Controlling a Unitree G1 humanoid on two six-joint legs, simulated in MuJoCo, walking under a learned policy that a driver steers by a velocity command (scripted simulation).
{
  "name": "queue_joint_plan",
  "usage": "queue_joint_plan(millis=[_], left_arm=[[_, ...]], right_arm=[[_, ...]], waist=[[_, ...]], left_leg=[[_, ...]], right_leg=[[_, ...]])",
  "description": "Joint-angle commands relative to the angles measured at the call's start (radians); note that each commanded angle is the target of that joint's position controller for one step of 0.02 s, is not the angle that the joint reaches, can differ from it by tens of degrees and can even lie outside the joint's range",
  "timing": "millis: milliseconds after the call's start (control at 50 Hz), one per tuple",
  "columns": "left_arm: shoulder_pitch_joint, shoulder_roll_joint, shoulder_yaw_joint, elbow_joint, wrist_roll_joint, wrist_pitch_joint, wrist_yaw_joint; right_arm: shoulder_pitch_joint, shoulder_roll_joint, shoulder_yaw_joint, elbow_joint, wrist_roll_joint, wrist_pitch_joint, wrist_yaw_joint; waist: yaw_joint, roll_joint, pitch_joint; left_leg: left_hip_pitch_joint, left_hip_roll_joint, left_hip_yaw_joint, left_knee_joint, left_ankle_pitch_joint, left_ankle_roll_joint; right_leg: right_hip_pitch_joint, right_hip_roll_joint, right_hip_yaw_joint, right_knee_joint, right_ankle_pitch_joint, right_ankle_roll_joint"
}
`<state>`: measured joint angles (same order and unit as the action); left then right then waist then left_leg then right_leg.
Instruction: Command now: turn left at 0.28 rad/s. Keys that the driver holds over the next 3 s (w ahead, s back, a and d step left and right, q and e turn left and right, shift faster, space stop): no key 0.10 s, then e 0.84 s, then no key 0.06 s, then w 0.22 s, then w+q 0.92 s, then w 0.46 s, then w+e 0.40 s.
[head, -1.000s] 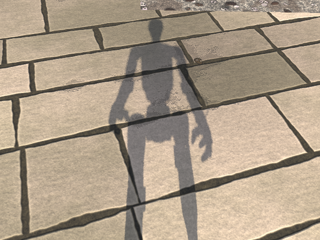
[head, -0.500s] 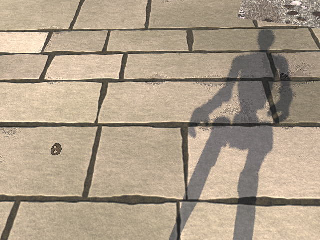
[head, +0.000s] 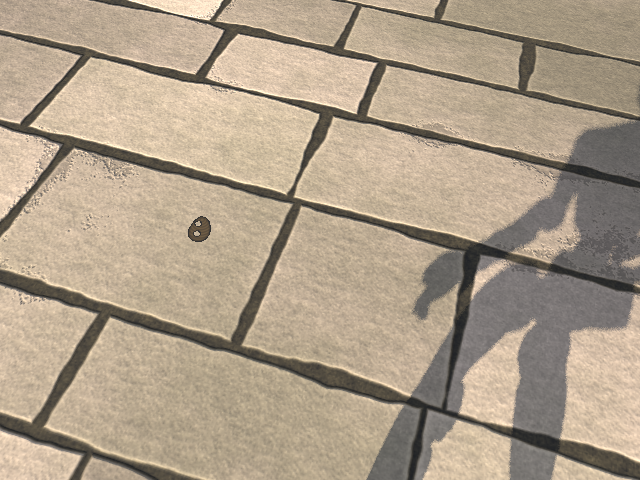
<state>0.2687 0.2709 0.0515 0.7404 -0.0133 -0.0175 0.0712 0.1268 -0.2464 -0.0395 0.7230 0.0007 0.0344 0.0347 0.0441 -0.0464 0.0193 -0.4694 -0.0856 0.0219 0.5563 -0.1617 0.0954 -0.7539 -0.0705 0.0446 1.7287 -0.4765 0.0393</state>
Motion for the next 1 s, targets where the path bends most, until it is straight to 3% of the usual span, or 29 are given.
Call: queue_joint_plan(millis=[20, 60, 100, 160, 220, 260, 320, 340, 360, 380, 400, 420, 440, 460, 500, 540, 600, 640, 660, 680, 700, 720, 740, 760, 800, 840, 940, 1000], left_arm=[[0.059, 0.120, 0.037, -0.084, 0.005, 0.049, 0.036], [0.002, 0.070, 0.029, -0.117, 0.030, 0.052, 0.039], [-0.025, 0.001, 0.010, -0.140, 0.036, 0.048, 0.031], [-0.038, -0.052, -0.007, -0.120, 0.027, 0.056, 0.005], [-0.038, 0.009, 0.016, -0.097, 0.007, 0.052, -0.019], [-0.056, 0.028, 0.024, -0.105, 0.010, 0.042, -0.023], [-0.070, 0.018, 0.025, -0.115, 0.026, 0.037, -0.026], [-0.073, 0.054, 0.032, -0.130, 0.032, 0.036, -0.027], [-0.075, 0.091, 0.050, -0.136, 0.014, 0.036, -0.031], [-0.041, 0.089, 0.058, -0.138, 0.002, 0.038, -0.032], [0.009, 0.121, 0.066, -0.132, 0.002, 0.038, -0.029], [0.021, 0.149, 0.070, -0.134, 0.006, 0.040, -0.024], [0.041, 0.150, 0.071, -0.141, 0.019, 0.034, -0.018], [0.050, 0.152, 0.072, -0.144, 0.028, 0.028, -0.013], [-0.030, 0.149, 0.075, -0.170, 0.013, 0.037, -0.005], [-0.104, 0.154, 0.075, -0.194, 0.006, 0.064, -0.001], [-0.105, 0.163, 0.073, -0.199, 0.005, 0.081, -0.005], [-0.127, 0.157, 0.070, -0.205, -0.003, 0.080, -0.006], [-0.113, 0.142, 0.067, -0.199, -0.007, 0.073, -0.007], [-0.098, 0.100, 0.057, -0.196, -0.001, 0.066, -0.011], [-0.089, 0.019, 0.035, -0.228, -0.004, 0.053, -0.018], [-0.136, 0.107, 0.063, -0.248, -0.001, 0.027, -0.014], [-0.135, 0.162, 0.085, -0.232, 0.003, 0.023, -0.016], [-0.101, 0.168, 0.092, -0.197, 0.007, 0.031, -0.013], [-0.052, 0.147, 0.091, -0.160, 0.012, 0.050, -0.014], [-0.072, 0.112, 0.077, -0.177, 0.006, 0.056, -0.022], [-0.188, 0.055, 0.036, -0.236, 0.010, 0.059, -0.041], [-0.234, 0.024, 0.015, -0.251, 0.008, 0.049, -0.058]], right_arm=[[-0.044, -0.096, -0.007, -0.072, -0.013, -0.022, -0.022], [-0.016, -0.103, 0.000, -0.054, -0.031, -0.026, -0.057], [0.024, -0.096, 0.000, -0.033, -0.028, -0.020, -0.080], [0.071, -0.035, 0.012, 0.009, -0.036, -0.014, -0.089], [0.069, -0.071, -0.009, 0.024, -0.043, -0.022, -0.065], [0.033, -0.084, -0.017, 0.010, -0.036, -0.025, -0.062], [0.071, -0.071, -0.021, 0.015, -0.010, -0.018, -0.078], [0.103, -0.071, -0.025, 0.005, -0.013, -0.020, -0.083], [0.097, -0.074, -0.031, -0.011, -0.015, -0.022, -0.085], [0.041, -0.068, -0.037, -0.022, -0.022, -0.022, -0.089], [-0.034, -0.045, -0.038, -0.049, -0.023, -0.021, -0.090], [-0.087, -0.025, -0.036, -0.069, -0.015, -0.021, -0.087], [-0.125, -0.030, -0.038, -0.088, -0.014, -0.026, -0.081], [-0.115, -0.028, -0.041, -0.090, -0.010, -0.031, -0.075], [-0.088, -0.029, -0.039, -0.080, -0.012, -0.037, -0.067], [-0.093, -0.014, -0.030, -0.081, -0.018, -0.039, -0.055], [-0.061, -0.024, -0.031, -0.088, -0.001, -0.031, -0.039], [0.008, -0.043, -0.042, -0.079, 0.004, -0.030, -0.041], [0.032, -0.069, -0.059, -0.070, 0.007, -0.031, -0.046], [0.115, -0.116, -0.076, -0.061, -0.006, -0.031, -0.054], [0.154, -0.220, -0.097, -0.059, -0.037, -0.025, -0.060], [0.157, -0.198, -0.093, -0.068, -0.058, -0.037, -0.054], [0.087, -0.163, -0.079, -0.089, -0.052, -0.044, -0.058], [0.015, -0.124, -0.068, -0.102, -0.038, -0.045, -0.063], [-0.062, -0.086, -0.052, -0.118, -0.018, -0.044, -0.073], [-0.037, -0.082, -0.048, -0.104, -0.025, -0.036, -0.077], [0.064, -0.134, -0.059, -0.071, -0.021, -0.021, -0.095], [0.078, -0.159, -0.064, -0.067, -0.017, -0.016, -0.091]], waist=[[0.018, 0.089, -0.161], [-0.004, 0.120, -0.129], [-0.014, 0.122, -0.147], [-0.038, 0.151, -0.158], [-0.051, 0.181, -0.057], [-0.049, 0.186, -0.015], [-0.053, 0.119, 0.006], [-0.080, 0.053, -0.016], [-0.080, -0.038, -0.044], [-0.043, -0.073, -0.056], [-0.011, -0.140, -0.050], [0.009, -0.217, -0.027], [0.038, -0.235, -0.040], [0.031, -0.202, -0.064], [-0.006, -0.124, -0.097], [-0.024, -0.090, -0.134], [-0.038, -0.121, -0.139], [-0.080, -0.119, -0.125], [-0.092, -0.097, -0.116], [-0.117, -0.014, -0.143], [-0.096, 0.291, -0.140], [-0.110, 0.295, -0.102], [-0.074, 0.219, -0.057], [-0.038, 0.181, -0.043], [-0.011, 0.146, -0.038], [-0.019, 0.141, -0.048], [-0.072, 0.155, -0.070], [-0.090, 0.158, -0.068]], left_leg=[[0.157, 0.367, -0.418, -0.241, -0.072, 0.168], [0.134, 0.302, -0.364, -0.207, -0.064, 0.139], [0.191, 0.259, -0.328, -0.191, -0.047, 0.117], [0.189, 0.272, -0.295, -0.221, -0.137, 0.101], [0.043, 0.286, -0.271, -0.295, -0.303, 0.105], [0.043, 0.292, -0.274, -0.289, -0.344, 0.103], [0.129, 0.276, -0.262, -0.191, -0.276, 0.052], [0.107, 0.241, -0.229, -0.114, -0.232, 0.018], [0.095, 0.170, -0.111, -0.065, -0.199, -0.030], [0.097, 0.099, 0.022, 0.061, -0.182, -0.085], [0.003, 0.048, 0.073, 0.205, -0.197, -0.126], [-0.128, 0.014, 0.025, 0.271, -0.283, -0.135], [-0.242, 0.019, -0.049, 0.384, -0.411, -0.132], [-0.311, 0.029, -0.095, 0.456, -0.436, -0.129], [-0.270, 0.041, -0.094, 0.398, -0.354, -0.136], [-0.087, 0.006, -0.045, 0.314, -0.226, -0.149], [0.092, -0.009, -0.041, 0.179, -0.157, -0.144], [0.226, 0.011, -0.052, -0.004, -0.068, -0.127], [0.324, 0.030, -0.048, -0.088, -0.046, -0.118], [0.491, 0.150, -0.147, -0.127, -0.039, -0.076], [0.571, 0.408, -0.475, -0.223, -0.098, 0.053], [0.475, 0.519, -0.668, -0.288, -0.122, 0.168], [0.430, 0.491, -0.579, -0.283, -0.132, 0.180], [0.383, 0.420, -0.457, -0.275, -0.128, 0.133], [0.297, 0.333, -0.284, -0.257, -0.010, 0.084], [0.274, 0.303, -0.172, -0.259, 0.066, 0.098], [0.347, 0.345, -0.108, -0.263, 0.077, 0.132], [0.302, 0.359, -0.077, -0.255, 0.062, 0.145]], right_leg=[[-0.120, -0.022, 0.059, -0.041, 0.219, 0.036], [-0.106, -0.010, 0.066, -0.177, 0.305, 0.065], [-0.064, -0.018, 0.066, -0.403, 0.324, 0.072], [0.118, -0.036, 0.075, -0.723, 0.307, 0.062], [0.332, -0.002, 0.010, -0.901, 0.244, 0.026], [0.385, 0.020, -0.024, -0.993, 0.201, -0.001], [0.397, 0.030, -0.024, -1.147, 0.238, -0.052], [0.444, -0.002, 0.020, -1.121, 0.377, -0.074], [0.448, -0.019, 0.079, -1.127, 0.419, -0.117], [0.418, -0.048, 0.161, -1.198, 0.353, -0.156], [0.472, -0.118, 0.314, -1.294, 0.310, -0.216], [0.538, -0.176, 0.455, -1.368, 0.332, -0.281], [0.635, -0.212, 0.526, -1.383, 0.366, -0.317], [0.699, -0.214, 0.530, -1.365, 0.398, -0.323], [0.672, -0.155, 0.425, -1.317, 0.447, -0.273], [0.535, -0.090, 0.339, -1.302, 0.508, -0.237], [0.439, -0.080, 0.371, -1.329, 0.456, -0.230], [0.390, -0.063, 0.400, -1.319, 0.350, -0.207], [0.329, -0.035, 0.401, -1.290, 0.262, -0.180], [0.194, 0.018, 0.356, -1.148, 0.082, -0.130], [-0.041, 0.191, 0.183, -0.877, -0.114, -0.076], [-0.117, 0.175, 0.207, -0.685, -0.173, -0.030], [-0.142, 0.146, 0.212, -0.542, -0.094, -0.019], [-0.125, 0.128, 0.191, -0.492, -0.011, -0.008], [-0.070, 0.120, 0.149, -0.385, 0.132, 0.017], [-0.057, 0.109, 0.078, -0.356, 0.202, 0.042], [-0.039, 0.031, 0.029, -0.593, 0.265, 0.069], [0.078, 0.018, -0.011, -0.767, 0.215, 0.050]])
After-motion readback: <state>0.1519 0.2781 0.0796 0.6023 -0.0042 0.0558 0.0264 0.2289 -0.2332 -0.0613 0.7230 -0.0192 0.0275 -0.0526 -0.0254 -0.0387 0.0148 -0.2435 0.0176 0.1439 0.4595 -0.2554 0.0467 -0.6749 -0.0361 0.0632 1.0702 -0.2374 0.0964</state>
